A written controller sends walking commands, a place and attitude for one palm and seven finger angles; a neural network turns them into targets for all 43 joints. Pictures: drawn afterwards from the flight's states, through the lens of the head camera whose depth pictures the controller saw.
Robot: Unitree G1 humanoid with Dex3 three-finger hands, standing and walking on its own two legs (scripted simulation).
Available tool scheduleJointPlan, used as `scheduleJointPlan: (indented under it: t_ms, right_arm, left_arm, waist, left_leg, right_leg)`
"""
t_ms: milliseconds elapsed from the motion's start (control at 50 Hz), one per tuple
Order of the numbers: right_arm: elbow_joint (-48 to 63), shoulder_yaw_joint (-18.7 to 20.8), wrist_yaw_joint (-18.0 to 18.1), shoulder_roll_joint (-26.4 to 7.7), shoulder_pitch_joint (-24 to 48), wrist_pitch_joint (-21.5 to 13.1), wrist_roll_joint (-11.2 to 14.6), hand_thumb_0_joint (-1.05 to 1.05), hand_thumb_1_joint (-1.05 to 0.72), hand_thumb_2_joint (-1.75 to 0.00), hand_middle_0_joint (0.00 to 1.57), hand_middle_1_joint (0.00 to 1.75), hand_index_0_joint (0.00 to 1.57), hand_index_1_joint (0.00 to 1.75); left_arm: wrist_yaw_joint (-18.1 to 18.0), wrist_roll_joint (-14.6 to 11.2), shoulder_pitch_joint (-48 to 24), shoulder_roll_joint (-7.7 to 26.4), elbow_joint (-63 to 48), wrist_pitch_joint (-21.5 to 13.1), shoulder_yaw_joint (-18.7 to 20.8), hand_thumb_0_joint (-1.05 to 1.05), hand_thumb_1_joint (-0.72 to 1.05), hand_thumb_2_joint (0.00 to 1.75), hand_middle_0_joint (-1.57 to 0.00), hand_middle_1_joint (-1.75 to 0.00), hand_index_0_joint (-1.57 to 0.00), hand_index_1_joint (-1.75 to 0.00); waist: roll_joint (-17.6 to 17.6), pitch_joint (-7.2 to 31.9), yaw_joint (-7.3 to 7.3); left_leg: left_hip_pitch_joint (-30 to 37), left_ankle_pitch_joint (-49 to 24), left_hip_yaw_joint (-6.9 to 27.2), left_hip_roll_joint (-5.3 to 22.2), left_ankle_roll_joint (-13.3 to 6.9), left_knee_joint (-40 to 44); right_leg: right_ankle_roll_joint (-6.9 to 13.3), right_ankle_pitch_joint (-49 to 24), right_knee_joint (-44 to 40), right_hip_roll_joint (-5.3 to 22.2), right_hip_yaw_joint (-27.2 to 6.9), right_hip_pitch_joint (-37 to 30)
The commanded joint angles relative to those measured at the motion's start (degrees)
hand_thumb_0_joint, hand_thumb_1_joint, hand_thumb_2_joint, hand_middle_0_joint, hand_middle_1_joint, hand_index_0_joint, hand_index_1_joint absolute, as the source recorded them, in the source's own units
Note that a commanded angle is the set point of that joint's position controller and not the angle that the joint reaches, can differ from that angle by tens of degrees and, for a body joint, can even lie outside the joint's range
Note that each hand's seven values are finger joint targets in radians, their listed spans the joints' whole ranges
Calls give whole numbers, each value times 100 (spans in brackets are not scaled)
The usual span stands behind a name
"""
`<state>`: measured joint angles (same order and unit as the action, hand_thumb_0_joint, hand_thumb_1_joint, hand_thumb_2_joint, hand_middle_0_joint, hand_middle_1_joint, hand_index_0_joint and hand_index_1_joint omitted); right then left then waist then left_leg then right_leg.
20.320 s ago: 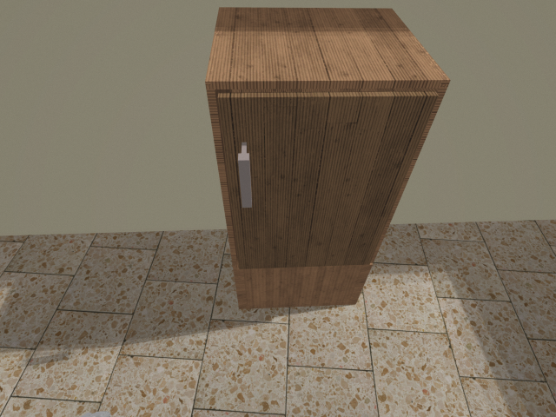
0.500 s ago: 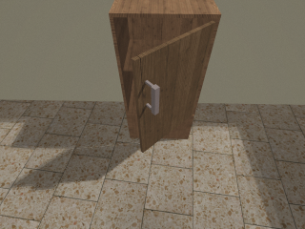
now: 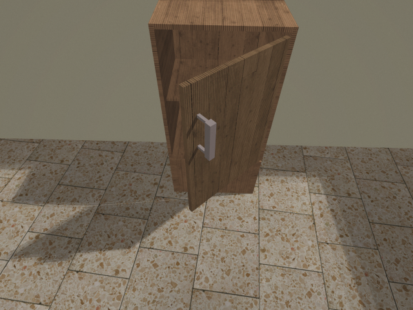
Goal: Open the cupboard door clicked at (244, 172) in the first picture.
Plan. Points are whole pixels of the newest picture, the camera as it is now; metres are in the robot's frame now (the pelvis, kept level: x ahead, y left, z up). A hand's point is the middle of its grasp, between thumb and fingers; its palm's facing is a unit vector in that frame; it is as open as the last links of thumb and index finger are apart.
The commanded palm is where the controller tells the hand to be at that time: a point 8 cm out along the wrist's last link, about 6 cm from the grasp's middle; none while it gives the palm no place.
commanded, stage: look to check the result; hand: left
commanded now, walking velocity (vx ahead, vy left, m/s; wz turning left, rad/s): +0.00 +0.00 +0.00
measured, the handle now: (205, 137) +0.56 +0.04 -0.03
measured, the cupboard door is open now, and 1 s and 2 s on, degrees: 43 43 43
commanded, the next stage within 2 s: walk to a spot facing it in 0.50 s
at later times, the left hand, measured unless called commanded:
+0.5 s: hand out of the picture -0.01 +0.15 -0.18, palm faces +0.06 -0.98 -0.16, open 7.4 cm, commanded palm none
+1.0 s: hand out of the picture +0.05 +0.17 -0.18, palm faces -0.06 -0.97 -0.23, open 7.4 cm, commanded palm none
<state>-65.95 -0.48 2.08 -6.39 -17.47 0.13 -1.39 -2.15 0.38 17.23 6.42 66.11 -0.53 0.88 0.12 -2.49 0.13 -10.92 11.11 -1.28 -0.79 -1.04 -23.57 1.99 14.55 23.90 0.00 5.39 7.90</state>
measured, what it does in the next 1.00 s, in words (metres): stands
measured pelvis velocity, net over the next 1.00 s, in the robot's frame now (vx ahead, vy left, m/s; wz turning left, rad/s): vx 0.01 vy -0.02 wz -0.15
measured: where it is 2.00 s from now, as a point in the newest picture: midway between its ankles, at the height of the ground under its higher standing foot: outside the picture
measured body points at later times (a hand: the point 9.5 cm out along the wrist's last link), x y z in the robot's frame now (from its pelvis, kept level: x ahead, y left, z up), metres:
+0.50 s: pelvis +0.01 +0.00 +0.00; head +0.03 -0.01 +0.45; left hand -0.01 +0.20 -0.16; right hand +0.00 -0.21 -0.16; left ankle +0.02 +0.11 -0.74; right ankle -0.01 -0.09 -0.74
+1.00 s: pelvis +0.01 -0.02 -0.01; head +0.05 -0.03 +0.43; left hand +0.05 +0.22 -0.17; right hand +0.01 -0.26 -0.17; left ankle +0.02 +0.11 -0.74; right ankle -0.02 -0.09 -0.74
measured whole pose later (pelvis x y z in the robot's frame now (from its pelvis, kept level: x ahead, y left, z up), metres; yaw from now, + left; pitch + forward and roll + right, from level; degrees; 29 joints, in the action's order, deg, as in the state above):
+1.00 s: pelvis +0.01 -0.02 -0.01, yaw -9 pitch +1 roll +2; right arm -59.2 2.7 3.0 -9.7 -13.1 1.2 -1.7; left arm -0.1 1.4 14.0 9.8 59.8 3.1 4.9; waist -0.5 -5.0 1.1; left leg -14.2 17.8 -8.9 3.0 0.3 -31.8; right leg 2.3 22.7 38.7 -2.2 -0.1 17.1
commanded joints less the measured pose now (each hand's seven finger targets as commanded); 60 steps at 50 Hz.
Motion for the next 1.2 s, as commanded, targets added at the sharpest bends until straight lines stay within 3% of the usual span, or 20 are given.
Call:
scheduleJointPlan:
  t_ms: [0,600,760,820,880,900,940,960,980,1020,1040,1060,1080,1100,1120,1140,1180]
  right_arm:
    - [108,31,51,-456,-426,-39,10,0,-90,-90,20,30,20,30]
    - [24,17,75,-500,-301,-64,16,0,-90,-90,20,30,20,30]
    - [330,279,169,-792,-145,104,14,0,-90,-90,20,30,20,30]
    - [546,362,181,-883,-58,108,2,0,-90,-90,20,30,20,30]
    - [748,439,189,-1081,-21,94,-7,0,-90,-90,20,30,20,30]
    - [805,463,191,-1182,-23,87,-21,0,-90,-90,20,30,20,30]
    - [936,513,177,-1354,15,54,-51,0,-90,-90,20,30,20,30]
    - [1009,519,169,-1388,27,45,-61,0,-90,-90,20,30,20,30]
    - [1083,518,163,-1439,135,34,-89,0,-90,-90,20,30,20,30]
    - [1221,516,143,-1485,422,40,-79,0,-90,-90,20,30,20,30]
    - [1298,536,126,-1460,564,69,-38,0,-90,-90,20,30,20,30]
    - [1469,506,84,-1135,562,102,44,0,-90,-90,20,30,20,30]
    - [1584,515,49,-1136,891,164,33,0,-90,-90,20,30,20,30]
    - [1574,529,52,-1172,1105,216,18,0,-90,-90,20,30,20,30]
    - [1563,546,30,-1146,1131,215,28,0,-90,-90,20,30,20,30]
    - [1554,527,-6,-1088,1097,198,16,0,-90,-90,20,30,20,30]
    - [1530,513,-14,-1041,994,198,17,0,-90,-90,20,30,20,30]
  left_arm:
    - [-12,1,431,502,-99,-28,58,0,90,90,-20,-30,-20,-30]
    - [-29,-12,458,511,-71,-56,36,0,90,90,-20,-30,-20,-30]
    - [53,67,220,786,-457,165,345,0,90,90,-20,-30,-20,-30]
    - [105,81,74,847,-663,220,424,0,90,90,-20,-30,-20,-30]
    - [159,96,-87,861,-883,251,470,0,90,90,-20,-30,-20,-30]
    - [179,100,-147,819,-956,263,478,0,90,90,-20,-30,-20,-30]
    - [234,116,-282,740,-1108,298,483,0,90,90,-20,-30,-20,-30]
    - [255,119,-368,722,-1175,310,490,0,90,90,-20,-30,-20,-30]
    - [276,116,-380,717,-1228,303,495,0,90,90,-20,-30,-20,-30]
    - [298,102,-39,737,-1179,259,502,0,90,90,-20,-30,-20,-30]
    - [284,121,220,875,-1111,224,534,0,90,90,-20,-30,-20,-30]
    - [207,187,357,1473,-1114,145,639,0,90,90,-20,-30,-20,-30]
    - [163,115,431,1772,-1096,165,663,0,90,90,-20,-30,-20,-30]
    - [111,103,313,1645,-1163,176,659,0,90,90,-20,-30,-20,-30]
    - [94,98,-53,1555,-1252,179,634,0,90,90,-20,-30,-20,-30]
    - [93,87,-190,1500,-1341,143,609,0,90,90,-20,-30,-20,-30]
    - [72,70,-206,1443,-1411,97,596,0,90,90,-20,-30,-20,-30]
  waist:
    - [8,-280,-23]
    - [27,-207,-5]
    - [-88,-200,-28]
    - [71,-113,-38]
    - [469,-12,-52]
    - [706,-16,-48]
    - [1141,3,-41]
    - [1082,41,-40]
    - [900,48,14]
    - [644,252,247]
    - [118,234,383]
    - [-1626,352,397]
    - [-1733,160,524]
    - [-1409,9,485]
    - [-830,-158,287]
    - [-501,-37,200]
    - [-352,385,151]
  left_leg:
    - [-160,-486,535,543,-111,436]
    - [83,-1009,521,544,-101,383]
    - [27,-503,55,779,-68,-224]
    - [-22,-297,72,942,-114,-253]
    - [58,-99,395,1336,-305,-26]
    - [30,-13,618,1588,-444,176]
    - [22,-247,957,2166,-797,558]
    - [14,-505,1016,2334,-933,569]
    - [-48,-901,862,2339,-936,443]
    - [-143,-1461,190,2007,-606,-298]
    - [-441,-1013,-206,1605,-281,-1044]
    - [-1462,733,-856,746,197,-2349]
    - [-2010,2419,-433,305,327,-3495]
    - [-2223,2212,133,391,280,-4058]
    - [-2424,1786,315,465,301,-4332]
    - [-2430,1469,317,487,359,-4384]
    - [-2339,1129,309,464,414,-4287]
  right_leg:
    - [53,-337,-548,611,-623,189]
    - [43,-857,-606,652,-575,-42]
    - [183,-1197,-56,598,-1016,559]
    - [199,-1139,218,498,-1137,771]
    - [112,-762,731,211,-1052,1112]
    - [67,-468,1104,76,-936,1242]
    - [-49,1015,2072,-65,-535,1466]
    - [-79,1427,2359,0,-515,1465]
    - [-78,1508,2314,73,-537,1394]
    - [-89,688,1295,75,-390,720]
    - [-59,-396,358,142,-584,285]
    - [298,-1711,-495,1317,-2419,-363]
    - [774,-2542,-624,1949,-3188,-197]
    - [908,-2216,-635,1779,-3314,22]
    - [1018,-2025,-476,1598,-3097,6]
    - [975,-2220,-354,1403,-2828,-108]
    - [758,-2613,-227,1172,-2499,-513]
